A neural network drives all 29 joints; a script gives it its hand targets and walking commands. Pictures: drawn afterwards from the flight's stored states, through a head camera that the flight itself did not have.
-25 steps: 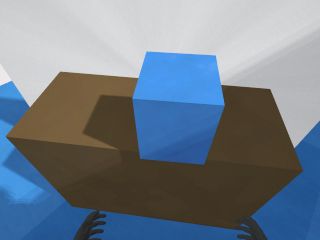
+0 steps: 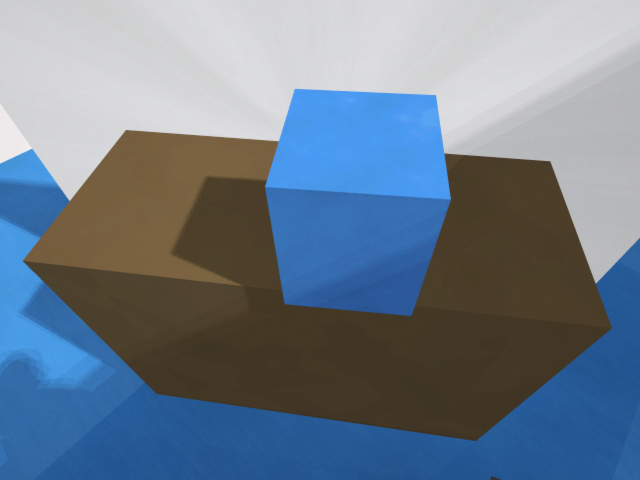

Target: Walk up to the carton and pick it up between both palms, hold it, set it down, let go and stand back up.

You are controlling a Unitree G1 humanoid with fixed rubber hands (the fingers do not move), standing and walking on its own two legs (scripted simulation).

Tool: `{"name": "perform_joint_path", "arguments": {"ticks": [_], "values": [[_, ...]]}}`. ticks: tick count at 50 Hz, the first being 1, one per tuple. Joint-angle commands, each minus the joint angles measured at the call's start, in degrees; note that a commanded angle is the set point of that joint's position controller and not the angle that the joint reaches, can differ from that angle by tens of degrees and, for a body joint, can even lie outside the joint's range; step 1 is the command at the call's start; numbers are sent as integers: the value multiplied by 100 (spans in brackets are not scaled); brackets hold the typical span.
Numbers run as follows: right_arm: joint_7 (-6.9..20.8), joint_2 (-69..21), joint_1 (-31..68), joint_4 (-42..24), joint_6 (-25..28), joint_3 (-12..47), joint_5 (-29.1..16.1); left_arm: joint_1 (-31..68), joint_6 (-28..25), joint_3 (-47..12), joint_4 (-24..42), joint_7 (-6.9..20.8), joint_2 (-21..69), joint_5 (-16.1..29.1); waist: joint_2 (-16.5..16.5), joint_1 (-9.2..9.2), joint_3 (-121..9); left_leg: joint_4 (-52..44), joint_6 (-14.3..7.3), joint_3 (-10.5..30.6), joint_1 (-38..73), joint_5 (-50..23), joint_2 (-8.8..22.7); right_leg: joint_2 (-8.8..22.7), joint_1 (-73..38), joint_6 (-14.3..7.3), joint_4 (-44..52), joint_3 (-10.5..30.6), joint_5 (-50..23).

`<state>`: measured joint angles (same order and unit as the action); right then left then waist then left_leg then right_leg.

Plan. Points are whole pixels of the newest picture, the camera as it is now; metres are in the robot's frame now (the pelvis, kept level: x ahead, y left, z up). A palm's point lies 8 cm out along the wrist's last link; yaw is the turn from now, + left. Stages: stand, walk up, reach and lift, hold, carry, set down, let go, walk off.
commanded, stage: stand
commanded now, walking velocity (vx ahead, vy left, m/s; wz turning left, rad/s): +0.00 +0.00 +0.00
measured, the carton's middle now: (355, 206) +0.48 -0.02 +0.06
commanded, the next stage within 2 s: none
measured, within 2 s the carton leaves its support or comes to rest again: neither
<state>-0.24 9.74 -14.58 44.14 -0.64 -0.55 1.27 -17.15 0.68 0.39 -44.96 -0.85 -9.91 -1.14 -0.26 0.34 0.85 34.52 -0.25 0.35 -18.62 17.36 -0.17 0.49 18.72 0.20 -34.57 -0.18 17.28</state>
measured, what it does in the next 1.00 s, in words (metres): stands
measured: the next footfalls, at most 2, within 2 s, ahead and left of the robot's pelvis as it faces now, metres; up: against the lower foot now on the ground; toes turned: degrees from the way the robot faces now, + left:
none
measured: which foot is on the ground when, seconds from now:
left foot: down 0.00-1.00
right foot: down 0.00-1.00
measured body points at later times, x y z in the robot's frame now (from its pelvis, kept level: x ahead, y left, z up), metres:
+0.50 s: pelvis +0.01 -0.01 +0.01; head +0.03 -0.01 +0.46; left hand +0.08 +0.21 -0.14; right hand +0.05 -0.24 -0.14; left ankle +0.01 +0.12 -0.73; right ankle +0.01 -0.12 -0.73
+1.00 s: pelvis +0.01 +0.00 +0.01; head +0.02 +0.01 +0.46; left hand +0.01 +0.22 -0.15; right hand +0.01 -0.22 -0.15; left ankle +0.01 +0.12 -0.73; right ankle +0.01 -0.12 -0.73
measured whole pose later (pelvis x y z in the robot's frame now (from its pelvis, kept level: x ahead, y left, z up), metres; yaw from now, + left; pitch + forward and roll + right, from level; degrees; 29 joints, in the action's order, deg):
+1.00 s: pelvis +0.01 +0.00 +0.01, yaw +0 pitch -1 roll +0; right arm -1.9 7.2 -15.3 64.6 0.2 -1.3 0.7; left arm -17.0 -0.5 1.0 -62.8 -2.3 -7.5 -0.8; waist 0.7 0.0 2.3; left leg 25.4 -0.2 -0.1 -10.0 14.0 -0.1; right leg 0.4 10.4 0.3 -25.6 0.3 13.9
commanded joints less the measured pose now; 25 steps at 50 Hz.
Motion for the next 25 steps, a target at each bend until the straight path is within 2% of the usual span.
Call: {"name": "perform_joint_path", "arguments": {"ticks": [1,3,4,5,6,8,9,10,11,12,13,15,16,17,19,20,21,22,23,24,25], "values": [[-39,630,42,-292,152,-213,10,-172,-167,156,340,-7,-482,19,-129,51,-278,-849,-298,493,62,-107,348,190,-216,-195,585,342,-423],[-42,559,-62,-188,156,-204,-7,65,-193,173,287,6,-552,-22,4,-84,-246,-845,-273,440,69,-383,335,242,-276,-217,591,386,-623],[-45,547,-119,-147,154,-185,0,-135,-200,162,246,-16,-500,-10,-62,-29,-384,-790,-278,387,256,-472,325,250,-278,-225,623,391,-669],[-48,560,-70,-119,174,-207,-10,-2,-222,159,189,-33,-551,7,128,-88,-312,-702,-272,371,350,-659,319,301,-198,-244,721,450,-798],[-70,621,-107,-77,163,-242,-40,-5,-239,150,204,-46,-572,-5,181,-87,-398,-625,-244,318,485,-704,267,367,-136,-284,829,549,-898],[-55,552,-207,62,150,-198,-35,1,-248,196,127,-21,-615,18,134,-83,-274,-755,-245,310,392,-614,293,298,-175,-236,778,471,-728],[-60,540,-250,132,155,-232,-36,38,-241,203,76,-58,-639,-2,173,-117,-274,-647,-209,250,498,-745,232,372,-159,-286,886,559,-737],[-82,492,-188,145,136,-215,-49,-28,-219,197,46,-81,-673,-10,281,-71,-125,-611,-187,226,514,-799,234,446,5,-308,1032,678,-670],[-87,531,-224,182,129,-230,-52,-19,-216,178,20,-91,-614,-10,453,-108,-94,-652,-152,209,504,-711,217,401,6,-296,1128,611,-509],[-90,516,-268,235,144,-228,-34,-55,-219,171,-84,-107,-565,-3,329,-132,-145,-653,-151,209,589,-810,243,463,-128,-336,1092,705,-685],[-72,620,-311,347,141,-258,-35,-42,-240,146,-58,-84,-458,34,10,-123,-221,-676,-163,231,571,-842,253,423,-238,-348,1033,665,-888],[-88,435,-159,387,136,-234,-44,-97,-204,163,-201,-99,-486,33,310,-65,86,-838,-166,272,451,-740,270,326,-171,-332,1066,573,-666],[-94,390,-222,489,129,-202,-15,-159,-217,171,-250,-97,-520,16,265,-34,-26,-776,-152,227,480,-849,268,422,-296,-375,1101,674,-785],[-86,412,-348,553,138,-202,-25,-136,-175,187,-269,-107,-549,-2,271,-83,125,-908,-171,300,339,-823,321,335,-313,-333,992,549,-816],[-139,555,-233,650,152,-235,-32,-162,-185,179,-288,-146,-451,6,270,22,-70,-869,-155,295,493,-1158,321,368,-516,-346,1031,537,-1248],[-121,536,-362,713,172,-243,-38,-288,-191,164,-414,-148,-405,20,47,-3,-236,-887,-155,233,653,-1099,315,338,-618,-326,956,520,-1297],[-142,474,-417,805,168,-214,-58,-130,-217,207,-436,-141,-591,34,188,-72,-171,-956,-159,286,587,-1244,354,377,-733,-359,945,563,-1525],[-143,505,-311,872,173,-215,-48,-38,-198,222,-439,-139,-544,36,-100,-50,-52,-1000,-176,328,470,-1215,366,342,-727,-311,921,495,-1468],[-151,543,-221,871,178,-240,-50,-65,-188,226,-522,-119,-558,29,86,-33,21,-1052,-195,341,438,-1150,387,318,-703,-265,988,449,-1284],[-150,455,-257,929,185,-200,-32,-187,-152,199,-597,-129,-471,44,-30,2,3,-1069,-197,321,586,-1098,393,327,-601,-297,1034,509,-1067],[-138,570,-338,989,168,-233,-45,-289,-164,197,-676,-155,-478,53,54,-3,-162,-1031,-189,320,664,-1117,368,320,-708,-303,1059,476,-1091]]}}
